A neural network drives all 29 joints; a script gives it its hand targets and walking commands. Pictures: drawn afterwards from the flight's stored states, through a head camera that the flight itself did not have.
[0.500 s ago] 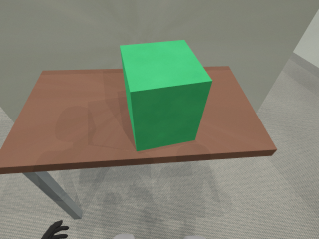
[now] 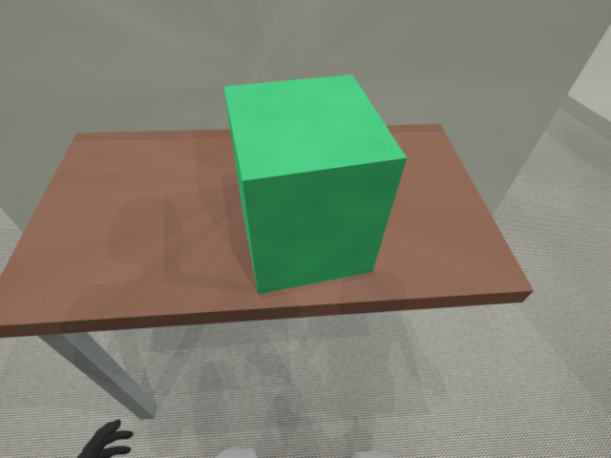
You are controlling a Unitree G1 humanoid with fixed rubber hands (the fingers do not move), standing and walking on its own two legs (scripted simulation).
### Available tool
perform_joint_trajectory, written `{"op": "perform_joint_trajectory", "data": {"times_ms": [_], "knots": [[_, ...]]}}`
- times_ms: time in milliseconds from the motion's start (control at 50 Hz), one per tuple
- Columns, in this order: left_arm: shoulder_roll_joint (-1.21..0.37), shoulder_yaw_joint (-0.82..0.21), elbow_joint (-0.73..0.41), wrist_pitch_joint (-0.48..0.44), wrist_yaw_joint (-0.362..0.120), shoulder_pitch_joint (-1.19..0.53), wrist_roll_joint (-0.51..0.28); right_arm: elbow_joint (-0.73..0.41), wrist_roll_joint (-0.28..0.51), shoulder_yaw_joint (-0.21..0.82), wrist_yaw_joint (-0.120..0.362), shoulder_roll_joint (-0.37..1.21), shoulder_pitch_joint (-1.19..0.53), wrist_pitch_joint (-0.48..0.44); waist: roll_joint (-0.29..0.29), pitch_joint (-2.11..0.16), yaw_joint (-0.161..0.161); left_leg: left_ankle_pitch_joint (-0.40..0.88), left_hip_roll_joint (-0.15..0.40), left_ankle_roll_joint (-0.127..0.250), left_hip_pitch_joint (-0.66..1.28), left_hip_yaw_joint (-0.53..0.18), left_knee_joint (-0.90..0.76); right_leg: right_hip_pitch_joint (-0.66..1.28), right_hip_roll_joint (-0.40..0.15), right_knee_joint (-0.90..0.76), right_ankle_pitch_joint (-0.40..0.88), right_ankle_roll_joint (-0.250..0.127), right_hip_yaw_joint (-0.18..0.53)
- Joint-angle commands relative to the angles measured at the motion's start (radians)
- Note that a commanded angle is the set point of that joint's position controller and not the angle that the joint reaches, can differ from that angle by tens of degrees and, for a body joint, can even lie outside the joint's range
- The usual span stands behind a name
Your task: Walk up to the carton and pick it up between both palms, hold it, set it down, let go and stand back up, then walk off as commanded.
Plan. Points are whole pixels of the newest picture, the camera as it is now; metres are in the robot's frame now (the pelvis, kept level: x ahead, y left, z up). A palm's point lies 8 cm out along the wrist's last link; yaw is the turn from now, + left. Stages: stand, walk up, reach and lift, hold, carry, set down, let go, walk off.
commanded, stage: walk up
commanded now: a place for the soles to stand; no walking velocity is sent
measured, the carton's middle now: (304, 186) +0.48 +0.01 +0.06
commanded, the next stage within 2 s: reach and lift in 0.14 s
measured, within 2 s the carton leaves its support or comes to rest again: neither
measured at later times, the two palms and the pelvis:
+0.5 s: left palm (105, 422) +0.17 +0.28 -0.08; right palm (531, 450) +0.14 -0.29 -0.09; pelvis +0.00 -0.01 -0.01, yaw +0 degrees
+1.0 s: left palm (96, 447) +0.14 +0.26 -0.05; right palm (526, 452) +0.13 -0.26 -0.04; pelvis -0.02 +0.00 +0.02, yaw +0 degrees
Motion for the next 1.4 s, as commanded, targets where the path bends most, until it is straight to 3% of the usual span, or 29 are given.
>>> {"op": "perform_joint_trajectory", "data": {"times_ms": [0, 20, 120, 140, 200, 220, 260, 300, 320, 380, 420, 440, 480, 520, 540, 560, 580, 720, 780, 820, 880, 920, 1000, 1120, 1140, 1160, 1240, 1300, 1380], "knots": [[0.257, 0.056, -0.057, -0.019, 0.008, -0.14, 0.025, -0.043, 0.02, -0.055, -0.035, -0.249, -0.019, -0.018, -0.098, 0.017, 0.022, 0.05, -0.004, 0.078, -0.011, -0.026, -0.098, -0.036, -0.174, -0.304, -0.081, -0.106, 0.209], [0.252, 0.054, -0.058, -0.018, 0.006, -0.151, 0.023, -0.042, 0.016, -0.058, -0.035, -0.29, -0.021, -0.019, 0.017, 0.043, 0.022, 0.013, 0.012, 0.102, -0.017, -0.078, -0.15, -0.073, -0.138, -0.267, -0.104, -0.096, 0.186], [0.215, 0.06, -0.037, -0.014, 0.004, -0.096, 0.023, -0.046, 0.007, -0.068, -0.039, -0.323, -0.029, -0.032, 0.093, 0.002, 0.056, 0.068, 0.184, 0.196, -0.067, -0.361, -0.265, -0.001, -0.049, -0.078, 0.0, -0.027, 0.081], [0.145, 0.019, -0.271, 0.189, 0.034, -0.421, 0.049, -0.106, -0.118, -0.187, 0.021, -0.069, -0.38, -0.197, 0.129, 0.065, 0.031, -0.216, 0.013, 0.036, -0.238, 0.141, -0.13, -0.083, -0.049, -0.104, -0.207, -0.045, -0.006], [0.129, 0.003, -0.436, 0.342, 0.072, -0.387, 0.053, -0.082, -0.105, -0.235, 0.083, -0.138, -0.388, -0.175, 0.125, 0.07, -0.02, -0.305, 0.058, 0.06, -0.191, 0.098, -0.087, -0.167, -0.017, -0.033, -0.195, -0.034, -0.029], [0.11, 0.026, -0.41, 0.368, 0.062, -0.338, 0.086, -0.123, -0.114, -0.206, 0.077, -0.154, -0.33, -0.165, 0.005, 0.077, -0.027, -0.174, 0.015, 0.043, -0.052, 0.124, -0.007, -0.248, -0.051, -0.125, -0.248, -0.081, 0.0], [0.122, 0.018, -0.502, 0.382, 0.073, -0.368, 0.064, -0.169, -0.088, -0.222, 0.08, -0.143, -0.294, -0.143, -0.004, 0.015, -0.027, -0.157, 0.013, 0.035, 0.069, 0.09, -0.025, -0.283, -0.068, -0.159, -0.197, -0.092, -0.018], [0.112, 0.02, -0.554, 0.384, 0.087, -0.366, 0.044, -0.205, -0.072, -0.22, 0.086, -0.131, -0.295, -0.123, 0.034, -0.05, -0.041, -0.078, 0.035, 0.03, 0.034, 0.124, -0.099, -0.149, -0.027, -0.142, -0.009, -0.036, -0.042], [0.11, 0.02, -0.592, 0.366, 0.083, -0.32, 0.043, -0.224, -0.062, -0.207, 0.082, -0.116, -0.253, -0.118, -0.019, -0.08, -0.044, -0.005, 0.032, 0.033, 0.083, 0.11, -0.102, -0.128, -0.023, -0.155, 0.133, -0.014, -0.042], [0.104, 0.042, -0.509, 0.331, 0.071, -0.189, 0.043, -0.24, -0.022, -0.179, 0.071, -0.129, -0.182, -0.119, -0.05, -0.089, -0.005, 0.152, 0.005, 0.027, 0.126, 0.103, -0.147, 0.02, -0.009, -0.211, 0.357, 0.02, -0.015], [0.067, 0.047, -0.556, 0.31, 0.08, -0.123, 0.063, -0.219, 0.014, -0.149, 0.081, -0.106, -0.138, -0.133, 0.035, -0.14, -0.003, 0.275, -0.001, 0.009, 0.202, 0.078, -0.184, 0.068, -0.009, -0.229, 0.478, 0.027, -0.031], [0.049, 0.065, -0.526, 0.301, 0.081, -0.085, 0.085, -0.225, 0.025, -0.122, 0.078, -0.11, -0.125, -0.143, 0.017, -0.161, 0.034, 0.308, -0.011, 0.006, 0.194, 0.092, -0.182, 0.102, -0.011, -0.245, 0.531, 0.038, -0.021], [0.044, 0.06, -0.546, 0.264, 0.076, -0.033, 0.056, -0.204, 0.04, -0.126, 0.08, -0.117, -0.096, -0.169, -0.004, -0.222, 0.003, 0.455, -0.01, -0.015, 0.304, 0.054, -0.199, 0.124, 0.004, -0.255, 0.683, 0.045, -0.042], [0.058, 0.098, -0.507, 0.225, 0.063, 0.02, 0.066, -0.218, 0.065, -0.089, 0.077, -0.101, -0.088, -0.192, -0.053, -0.226, 0.039, 0.467, -0.033, -0.01, 0.278, 0.079, -0.22, 0.204, -0.01, -0.293, 0.745, 0.065, -0.015], [0.039, 0.079, -0.574, 0.204, 0.077, -0.002, 0.051, -0.225, 0.07, -0.108, 0.08, -0.11, -0.079, -0.21, -0.026, -0.291, 0.024, 0.511, -0.028, -0.023, 0.305, 0.067, -0.222, 0.206, -0.009, -0.286, 0.774, 0.066, -0.016], [0.033, 0.089, -0.596, 0.174, 0.087, -0.014, 0.027, -0.274, 0.086, -0.093, 0.084, -0.111, -0.1, -0.23, -0.025, -0.335, 0.056, 0.511, -0.038, -0.023, 0.29, 0.074, -0.218, 0.228, -0.011, -0.287, 0.759, 0.074, 0.003], [0.045, 0.098, -0.587, 0.143, 0.081, 0.01, 0.02, -0.303, 0.069, -0.108, 0.08, -0.114, -0.09, -0.247, -0.072, -0.374, 0.04, 0.506, -0.034, -0.016, 0.289, 0.084, -0.235, 0.269, -0.013, -0.29, 0.818, 0.08, -0.009], [-0.003, 0.076, -0.636, 0.002, 0.124, 0.02, -0.041, -0.304, 0.099, -0.092, 0.094, -0.09, -0.072, -0.333, -0.01, -0.39, 0.056, 0.485, -0.051, -0.014, 0.36, 0.092, -0.309, 0.198, 0.013, -0.379, 0.592, 0.047, 0.009], [-0.035, 0.043, -0.615, -0.042, 0.136, 0.047, -0.08, -0.353, 0.103, -0.101, 0.108, -0.097, -0.048, -0.335, -0.049, -0.357, 0.041, 0.431, -0.031, 0.005, 0.409, 0.103, -0.334, 0.151, 0.027, -0.426, 0.423, 0.021, -0.013], [-0.063, 0.019, -0.7, -0.05, 0.15, 0.053, -0.081, -0.321, 0.115, -0.109, 0.126, -0.077, -0.043, -0.327, 0.006, -0.358, 0.037, 0.422, -0.026, -0.01, 0.444, 0.105, -0.353, 0.115, 0.035, -0.43, 0.371, 0.007, -0.022], [-0.069, -0.013, -0.652, -0.06, 0.156, 0.044, -0.104, -0.448, 0.114, -0.136, 0.138, -0.084, -0.067, -0.311, -0.034, -0.33, 0.063, 0.246, -0.035, 0.008, 0.406, 0.123, -0.392, 0.107, 0.027, -0.456, 0.215, 0.007, -0.015], [-0.093, -0.033, -0.636, -0.062, 0.165, 0.066, -0.114, -0.391, 0.129, -0.116, 0.149, -0.073, -0.069, -0.296, 0.001, -0.289, 0.058, 0.264, -0.032, 0.006, 0.374, 0.116, -0.409, 0.127, 0.021, -0.461, 0.25, -0.006, -0.002], [-0.088, -0.059, -0.743, -0.092, 0.177, 0.009, -0.139, -0.554, 0.141, -0.143, 0.153, -0.084, -0.107, -0.285, -0.015, -0.326, 0.053, 0.144, -0.032, 0.016, 0.367, 0.122, -0.416, 0.1, 0.017, -0.458, 0.136, 0.004, -0.01], [-0.115, -0.095, -0.837, -0.058, 0.195, -0.031, -0.167, -0.622, 0.186, -0.133, 0.174, -0.137, -0.122, -0.21, -0.107, -0.303, 0.053, 0.064, -0.047, 0.014, 0.527, 0.074, -0.346, -0.182, -0.065, -0.53, -0.094, -0.056, 0.017], [-0.113, -0.073, -0.849, -0.045, 0.201, -0.062, -0.145, -0.652, 0.187, -0.124, 0.17, -0.122, -0.153, -0.199, -0.085, -0.256, 0.082, 0.047, -0.05, 0.013, 0.459, 0.1, -0.37, -0.112, -0.052, -0.527, -0.071, -0.042, 0.018], [-0.127, -0.087, -0.836, -0.035, 0.208, -0.053, -0.153, -0.659, 0.188, -0.143, 0.173, -0.133, -0.148, -0.185, -0.073, -0.24, 0.058, 0.011, -0.052, 0.012, 0.497, 0.09, -0.369, -0.182, -0.06, -0.532, -0.102, -0.052, 0.019], [-0.155, -0.1, -0.841, -0.007, 0.224, -0.044, -0.132, -0.697, 0.202, -0.14, 0.185, -0.162, -0.162, -0.158, -0.099, -0.21, 0.066, 0.027, -0.046, 0.014, 0.476, 0.082, -0.362, -0.187, -0.056, -0.518, -0.108, -0.053, 0.005], [-0.156, -0.114, -0.919, 0.001, 0.251, -0.026, -0.147, -0.714, 0.219, -0.164, 0.197, -0.178, -0.177, -0.147, -0.008, -0.273, 0.063, 0.021, -0.009, -0.001, 0.369, 0.084, -0.434, -0.018, -0.003, -0.475, 0.015, -0.032, -0.01], [-0.202, -0.146, -0.961, -0.018, 0.258, 0.009, -0.168, -0.771, 0.251, -0.13, 0.202, -0.177, -0.126, -0.151, -0.052, -0.306, 0.068, 0.136, -0.017, 0.018, 0.315, 0.103, -0.425, 0.07, 0.029, -0.444, 0.142, -0.007, -0.014]]}}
